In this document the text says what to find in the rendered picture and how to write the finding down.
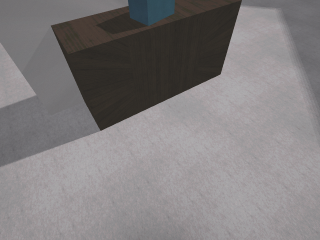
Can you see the pedestal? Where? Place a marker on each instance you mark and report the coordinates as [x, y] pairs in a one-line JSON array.
[[123, 67]]

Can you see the carton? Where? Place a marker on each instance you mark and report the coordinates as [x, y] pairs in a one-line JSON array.
[[149, 12]]

